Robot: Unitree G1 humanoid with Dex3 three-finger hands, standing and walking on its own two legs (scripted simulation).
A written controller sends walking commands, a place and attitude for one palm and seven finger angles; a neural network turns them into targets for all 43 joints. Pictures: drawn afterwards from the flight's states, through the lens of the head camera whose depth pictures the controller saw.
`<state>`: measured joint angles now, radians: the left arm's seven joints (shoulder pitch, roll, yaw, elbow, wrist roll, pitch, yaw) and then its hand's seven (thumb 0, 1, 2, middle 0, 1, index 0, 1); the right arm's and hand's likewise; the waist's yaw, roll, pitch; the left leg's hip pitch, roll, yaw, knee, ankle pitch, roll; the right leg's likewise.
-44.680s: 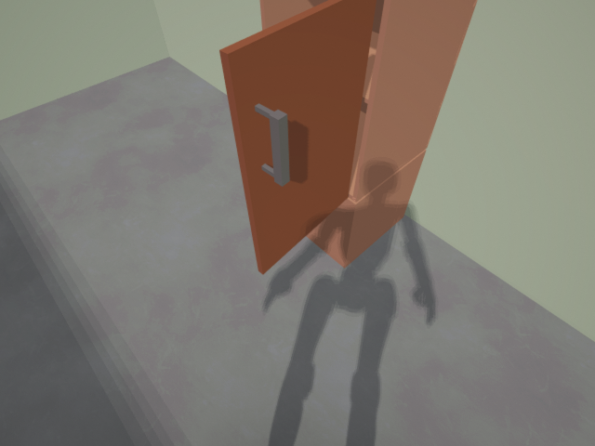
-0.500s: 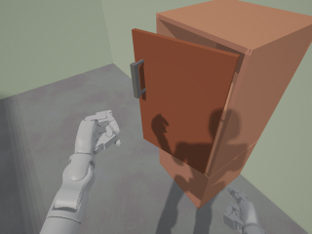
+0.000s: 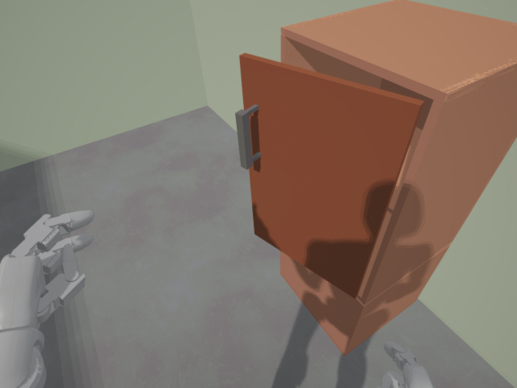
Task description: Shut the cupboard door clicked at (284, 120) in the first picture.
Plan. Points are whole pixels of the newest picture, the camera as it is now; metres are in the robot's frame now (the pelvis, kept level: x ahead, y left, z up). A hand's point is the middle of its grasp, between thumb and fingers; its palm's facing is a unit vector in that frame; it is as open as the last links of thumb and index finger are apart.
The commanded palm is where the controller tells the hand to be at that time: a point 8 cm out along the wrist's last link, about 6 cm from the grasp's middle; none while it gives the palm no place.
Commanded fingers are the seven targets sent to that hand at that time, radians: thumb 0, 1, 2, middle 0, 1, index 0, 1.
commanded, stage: draw the hand back to the body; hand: left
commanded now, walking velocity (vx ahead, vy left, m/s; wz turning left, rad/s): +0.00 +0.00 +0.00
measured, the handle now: (250, 137) +0.64 +0.09 +0.07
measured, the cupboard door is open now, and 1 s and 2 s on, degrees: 18 18 18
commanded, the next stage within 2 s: step back with the hand held close in 0.44 s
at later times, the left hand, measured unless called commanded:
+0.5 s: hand (53, 281) +0.19 +0.27 +0.16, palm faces +0.46 -0.79 -0.41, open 7.4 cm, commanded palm +0.14 +0.30 +0.17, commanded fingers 0.00 0.90 0.90 -0.20 -0.30 -0.20 -0.30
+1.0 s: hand (21, 300) +0.16 +0.29 +0.16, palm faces +0.40 -0.76 -0.51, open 7.4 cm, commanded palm +0.10 +0.32 +0.17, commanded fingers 0.00 0.90 0.90 -0.20 -0.30 -0.20 -0.30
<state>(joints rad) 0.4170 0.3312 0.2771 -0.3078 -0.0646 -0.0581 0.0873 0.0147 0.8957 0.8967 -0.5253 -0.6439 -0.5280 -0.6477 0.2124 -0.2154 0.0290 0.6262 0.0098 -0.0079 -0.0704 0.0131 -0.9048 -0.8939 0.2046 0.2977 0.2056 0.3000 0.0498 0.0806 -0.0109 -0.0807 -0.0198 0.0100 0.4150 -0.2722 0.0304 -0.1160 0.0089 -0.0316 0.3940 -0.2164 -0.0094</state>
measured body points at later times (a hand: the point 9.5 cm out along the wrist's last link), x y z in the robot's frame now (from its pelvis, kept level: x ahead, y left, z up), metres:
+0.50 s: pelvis +0.00 +0.00 +0.00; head -0.03 -0.02 +0.45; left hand +0.16 +0.31 +0.18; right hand +0.19 -0.21 -0.09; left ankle -0.03 +0.10 -0.74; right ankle +0.00 -0.11 -0.74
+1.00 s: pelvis -0.04 +0.03 -0.01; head -0.04 +0.03 +0.44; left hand +0.14 +0.33 +0.18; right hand +0.13 -0.23 -0.09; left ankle -0.03 +0.10 -0.74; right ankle +0.00 -0.11 -0.74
